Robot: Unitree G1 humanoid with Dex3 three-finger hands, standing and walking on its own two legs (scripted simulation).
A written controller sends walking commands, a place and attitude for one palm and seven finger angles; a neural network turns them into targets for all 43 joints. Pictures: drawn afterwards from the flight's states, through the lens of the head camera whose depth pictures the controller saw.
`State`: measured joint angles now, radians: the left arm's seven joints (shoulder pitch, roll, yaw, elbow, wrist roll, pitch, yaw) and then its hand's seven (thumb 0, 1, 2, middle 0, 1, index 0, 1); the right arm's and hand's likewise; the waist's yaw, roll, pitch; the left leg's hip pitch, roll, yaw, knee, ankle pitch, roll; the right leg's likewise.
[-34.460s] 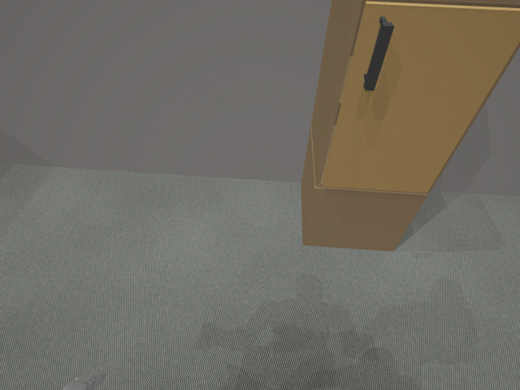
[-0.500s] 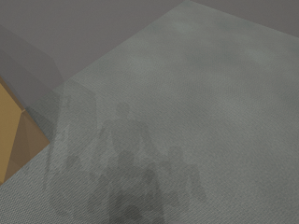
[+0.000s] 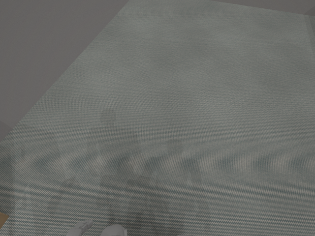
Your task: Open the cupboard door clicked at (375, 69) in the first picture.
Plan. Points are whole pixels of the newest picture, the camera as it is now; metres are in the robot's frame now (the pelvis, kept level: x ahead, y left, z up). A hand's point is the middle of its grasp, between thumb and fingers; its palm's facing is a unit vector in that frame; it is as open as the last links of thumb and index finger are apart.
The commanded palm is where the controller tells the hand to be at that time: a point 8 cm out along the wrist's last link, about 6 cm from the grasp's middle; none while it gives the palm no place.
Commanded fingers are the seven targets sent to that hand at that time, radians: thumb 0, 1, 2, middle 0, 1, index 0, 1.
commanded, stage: walk to a spot facing it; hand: left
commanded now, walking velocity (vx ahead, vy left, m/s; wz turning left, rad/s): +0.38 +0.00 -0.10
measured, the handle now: out of the picture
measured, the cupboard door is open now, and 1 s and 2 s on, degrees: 45 45 45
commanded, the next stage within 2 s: turn to face it in 0.92 s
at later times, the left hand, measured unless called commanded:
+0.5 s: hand (93, 208) +0.22 +0.20 -0.18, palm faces +0.01 -0.99 -0.15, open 7.4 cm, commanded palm none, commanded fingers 0.00 0.90 0.90 -0.20 -0.30 -0.20 -0.30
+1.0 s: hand (132, 105) +0.60 +0.10 -0.15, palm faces -0.11 -0.97 -0.22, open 7.2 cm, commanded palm none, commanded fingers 0.00 0.90 0.90 -0.20 -0.30 -0.20 -0.30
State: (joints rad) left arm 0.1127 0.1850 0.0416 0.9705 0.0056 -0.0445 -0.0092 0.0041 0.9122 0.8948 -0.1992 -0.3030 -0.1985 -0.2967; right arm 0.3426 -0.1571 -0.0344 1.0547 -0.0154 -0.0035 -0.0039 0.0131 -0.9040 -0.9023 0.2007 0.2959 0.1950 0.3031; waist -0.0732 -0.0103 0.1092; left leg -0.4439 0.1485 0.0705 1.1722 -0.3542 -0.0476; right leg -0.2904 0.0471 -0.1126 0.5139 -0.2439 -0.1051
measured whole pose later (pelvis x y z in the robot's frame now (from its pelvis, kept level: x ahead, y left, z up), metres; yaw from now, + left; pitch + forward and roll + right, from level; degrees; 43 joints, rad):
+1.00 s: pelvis +0.49 -0.07 +0.01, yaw -8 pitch +1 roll +1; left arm 0.16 0.17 0.06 1.02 0.00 -0.08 0.02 -0.01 0.95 0.89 -0.20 -0.30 -0.20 -0.30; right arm 0.33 -0.16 -0.04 1.09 -0.01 -0.01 0.00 0.01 -0.91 -0.90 0.20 0.30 0.19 0.30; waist -0.06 0.00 0.06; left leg -0.48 0.11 0.08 1.06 -0.35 -0.04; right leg -0.22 -0.02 -0.15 0.43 -0.23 -0.07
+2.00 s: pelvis +0.67 -0.13 +0.01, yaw +25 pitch +0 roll +3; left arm 0.22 0.19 0.03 0.91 0.02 0.00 0.02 0.01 0.91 0.89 -0.20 -0.30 -0.20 -0.30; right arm 0.13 -0.26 -0.08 0.94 -0.01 0.08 0.03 0.01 -0.91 -0.90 0.20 0.30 0.19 0.30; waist -0.01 -0.04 0.12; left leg -0.44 0.03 0.08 0.85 -0.43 -0.07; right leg -0.19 -0.14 -0.20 0.53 -0.33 0.02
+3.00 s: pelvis +0.69 -0.13 -0.01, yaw +60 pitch +1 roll +0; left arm 0.18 0.27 0.08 0.92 0.02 0.06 0.01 0.01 0.91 0.89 -0.20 -0.30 -0.20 -0.30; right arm 0.12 -0.23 -0.06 0.89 -0.02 0.03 0.00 0.01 -0.90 -0.90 0.20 0.30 0.20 0.30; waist 0.00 -0.05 0.10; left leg -0.33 -0.01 0.04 0.59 -0.28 0.03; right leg -0.47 -0.10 -0.04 1.10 -0.46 0.08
